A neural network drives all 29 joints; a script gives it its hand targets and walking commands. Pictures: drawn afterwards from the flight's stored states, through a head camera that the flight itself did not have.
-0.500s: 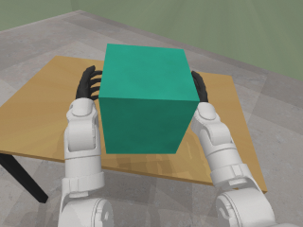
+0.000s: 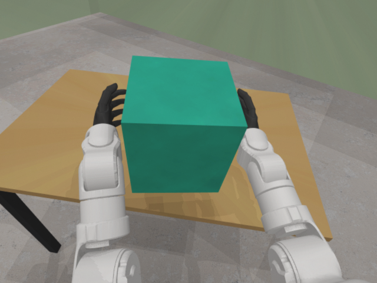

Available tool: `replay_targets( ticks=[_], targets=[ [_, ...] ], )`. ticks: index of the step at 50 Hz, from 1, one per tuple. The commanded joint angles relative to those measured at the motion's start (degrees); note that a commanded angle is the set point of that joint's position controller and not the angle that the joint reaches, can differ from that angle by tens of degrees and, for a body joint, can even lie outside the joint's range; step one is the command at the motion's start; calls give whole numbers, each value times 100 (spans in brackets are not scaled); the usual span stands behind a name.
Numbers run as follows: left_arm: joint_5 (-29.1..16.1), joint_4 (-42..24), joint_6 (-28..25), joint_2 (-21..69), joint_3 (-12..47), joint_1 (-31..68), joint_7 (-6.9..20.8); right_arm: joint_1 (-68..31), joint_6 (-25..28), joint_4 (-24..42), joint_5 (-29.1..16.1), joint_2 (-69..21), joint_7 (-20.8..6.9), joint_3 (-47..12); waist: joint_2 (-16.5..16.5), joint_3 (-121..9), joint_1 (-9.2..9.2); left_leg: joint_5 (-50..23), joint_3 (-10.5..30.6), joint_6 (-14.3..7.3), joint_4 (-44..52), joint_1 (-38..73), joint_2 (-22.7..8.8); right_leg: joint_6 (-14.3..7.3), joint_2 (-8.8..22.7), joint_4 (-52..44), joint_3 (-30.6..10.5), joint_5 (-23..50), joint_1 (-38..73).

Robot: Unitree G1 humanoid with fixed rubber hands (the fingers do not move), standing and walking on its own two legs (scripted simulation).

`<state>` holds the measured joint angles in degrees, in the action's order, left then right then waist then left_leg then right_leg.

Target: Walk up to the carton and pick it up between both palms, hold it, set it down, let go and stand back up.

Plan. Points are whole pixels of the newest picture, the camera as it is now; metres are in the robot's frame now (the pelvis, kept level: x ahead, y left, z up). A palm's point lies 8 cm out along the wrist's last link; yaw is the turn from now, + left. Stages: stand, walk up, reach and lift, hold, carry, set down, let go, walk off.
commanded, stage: hold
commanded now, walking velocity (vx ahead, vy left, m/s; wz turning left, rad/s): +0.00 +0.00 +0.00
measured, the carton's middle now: (178, 129) +0.38 +0.01 +0.15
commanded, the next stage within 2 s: set down in 1.66 s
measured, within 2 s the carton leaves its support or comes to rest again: neither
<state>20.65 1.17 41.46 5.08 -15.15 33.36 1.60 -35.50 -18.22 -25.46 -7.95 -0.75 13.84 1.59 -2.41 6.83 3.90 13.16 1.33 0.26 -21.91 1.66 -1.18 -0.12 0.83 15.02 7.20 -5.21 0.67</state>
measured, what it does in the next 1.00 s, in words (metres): stands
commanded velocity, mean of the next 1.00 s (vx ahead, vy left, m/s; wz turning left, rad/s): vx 0.00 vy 0.00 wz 0.00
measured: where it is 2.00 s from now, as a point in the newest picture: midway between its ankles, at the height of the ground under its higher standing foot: outside the picture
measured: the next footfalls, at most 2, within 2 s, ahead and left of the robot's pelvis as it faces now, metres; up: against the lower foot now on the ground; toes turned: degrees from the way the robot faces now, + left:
none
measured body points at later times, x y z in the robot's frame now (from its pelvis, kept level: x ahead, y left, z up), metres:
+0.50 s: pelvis +0.00 +0.00 +0.00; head -0.03 +0.02 +0.45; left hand +0.37 +0.15 +0.19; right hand +0.38 -0.13 +0.17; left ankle +0.00 +0.12 -0.75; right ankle +0.05 -0.12 -0.75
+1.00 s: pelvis +0.00 -0.01 +0.00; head -0.03 +0.02 +0.45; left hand +0.37 +0.15 +0.19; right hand +0.38 -0.14 +0.17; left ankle +0.00 +0.12 -0.75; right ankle +0.05 -0.12 -0.75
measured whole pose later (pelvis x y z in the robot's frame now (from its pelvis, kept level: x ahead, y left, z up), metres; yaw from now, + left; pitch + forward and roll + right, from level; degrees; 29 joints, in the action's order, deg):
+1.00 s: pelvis +0.00 -0.01 +0.00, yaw +0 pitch -11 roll -1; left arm 21.9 1.0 42.0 5.0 -15.7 34.4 2.3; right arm -36.8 -17.0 -27.1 -7.6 -0.8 13.7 1.4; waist -2.8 7.3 3.8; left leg 12.9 1.8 0.6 -21.5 2.5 -1.3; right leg -0.6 0.7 15.6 7.6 -5.6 1.2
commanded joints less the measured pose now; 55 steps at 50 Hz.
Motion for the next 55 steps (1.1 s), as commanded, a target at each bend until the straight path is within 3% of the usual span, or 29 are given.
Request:
replay_targets(
  ticks=[1, 19, 20, 21, 26, 29, 36, 55],
  targets=[
    [-1015, -311, -265, 2913, 2776, 3447, 844, -4683, 615, 2113, -433, -3136, -661, -2276, 381, -2786, 80, -1670, -273, 140, 349, -465, 354, 178, -354, 160, -94, 776, 1645],
    [-993, -277, -280, 2928, 2751, 3488, 841, -4716, 650, 2056, -426, -3132, -676, -2254, 398, -2789, 76, -1723, -274, 144, 340, -434, 350, 169, -362, 157, -81, 745, 1619],
    [-1037, -632, -309, 2994, 2917, 3679, 789, -4918, 727, 2246, -457, -3077, -698, -2290, 542, -3140, 85, -1984, -204, 205, 283, -276, 326, 59, -408, 260, -34, 762, 1570],
    [-1009, -550, -307, 2924, 2901, 3716, 747, -4915, 732, 2184, -435, -3015, -711, -2250, 558, -3079, 87, -2071, -201, 209, 246, -187, 317, 43, -411, 233, -17, 682, 1466],
    [-836, -141, -197, 2871, 2594, 3535, 801, -4808, 709, 1761, -290, -2972, -754, -2039, 389, -2580, 41, -1467, -276, 111, 445, -449, 315, 47, -361, 144, -49, 293, 1468],
    [-871, -277, -182, 2880, 2654, 3438, 843, -4811, 758, 1958, -373, -2979, -691, -2132, 416, -2855, 67, -2004, -268, 145, 295, -273, 334, 79, -366, 208, -60, 837, 1693],
    [-865, -399, -219, 2769, 2631, 3508, 884, -4745, 728, 1996, -366, -3024, -643, -2194, 342, -2780, 100, -1905, -275, 108, 325, -368, 390, 119, -337, 212, -66, 973, 1800],
    [-840, -197, -247, 2783, 2546, 3646, 853, -4837, 783, 1817, -255, -2997, -727, -2034, 361, -2740, 71, -1552, -293, 84, 414, -408, 354, 80, -343, 166, -7, 459, 1570]
  ],
)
